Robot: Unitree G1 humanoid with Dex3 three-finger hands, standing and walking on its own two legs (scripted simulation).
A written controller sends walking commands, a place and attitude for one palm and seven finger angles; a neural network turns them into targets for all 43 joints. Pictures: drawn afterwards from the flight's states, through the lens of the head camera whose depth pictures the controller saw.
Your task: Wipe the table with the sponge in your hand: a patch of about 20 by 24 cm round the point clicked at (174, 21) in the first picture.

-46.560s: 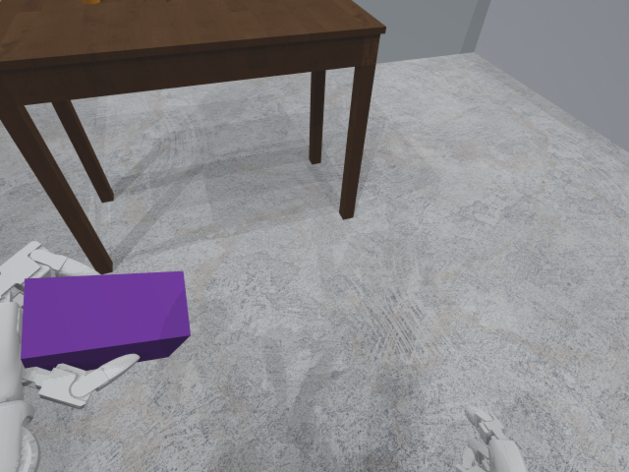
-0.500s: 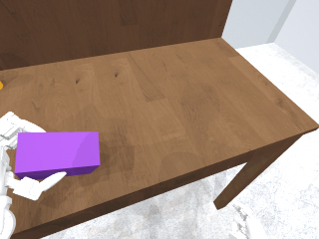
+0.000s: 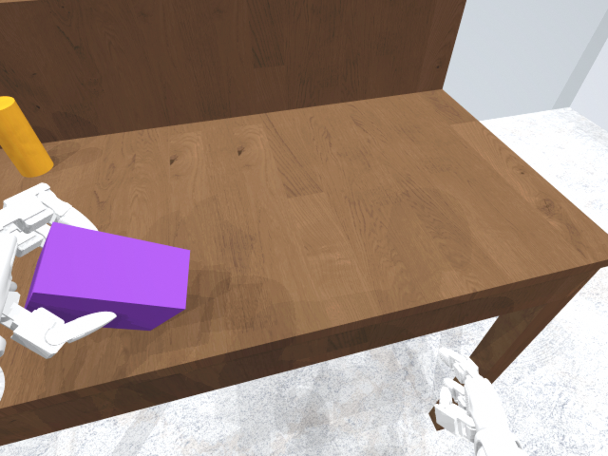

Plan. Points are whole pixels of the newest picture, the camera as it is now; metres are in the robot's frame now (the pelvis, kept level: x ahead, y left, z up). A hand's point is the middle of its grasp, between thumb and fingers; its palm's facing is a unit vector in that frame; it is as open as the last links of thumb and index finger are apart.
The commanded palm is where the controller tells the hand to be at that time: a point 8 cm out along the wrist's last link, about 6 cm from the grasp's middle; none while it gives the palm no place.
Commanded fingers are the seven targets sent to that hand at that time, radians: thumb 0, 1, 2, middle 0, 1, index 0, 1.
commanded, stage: turn the palm down, sponge in hand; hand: left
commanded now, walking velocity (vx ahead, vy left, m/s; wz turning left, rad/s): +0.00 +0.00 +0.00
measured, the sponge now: (130, 287) +0.23 +0.22 +0.16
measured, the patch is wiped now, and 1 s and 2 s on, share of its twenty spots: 0.00 0.00 0.00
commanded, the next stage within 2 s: move the sponge above the wiping area in 1.84 s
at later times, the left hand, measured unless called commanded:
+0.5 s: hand (75, 251) +0.23 +0.25 +0.22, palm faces +0.33 -0.43 -0.84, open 10.4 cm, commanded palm +0.18 +0.27 +0.26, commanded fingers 0.00 0.10 1.30 -1.20 -1.60 -1.20 -1.60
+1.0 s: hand (36, 234) +0.23 +0.28 +0.24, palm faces +0.27 -0.22 -0.94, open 10.4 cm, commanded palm +0.17 +0.28 +0.30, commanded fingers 0.00 0.10 1.30 -1.20 -1.60 -1.20 -1.60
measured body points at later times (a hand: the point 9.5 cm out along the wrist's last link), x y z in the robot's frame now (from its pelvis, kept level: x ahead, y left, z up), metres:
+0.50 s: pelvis +0.00 -0.04 -0.01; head -0.01 -0.09 +0.44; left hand +0.20 +0.27 +0.26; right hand +0.20 -0.28 -0.10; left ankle +0.02 +0.10 -0.73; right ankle +0.01 -0.09 -0.73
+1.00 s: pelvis -0.02 -0.01 +0.00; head -0.03 -0.05 +0.45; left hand +0.21 +0.29 +0.29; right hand +0.24 -0.19 -0.06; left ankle +0.02 +0.10 -0.73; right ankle +0.01 -0.09 -0.73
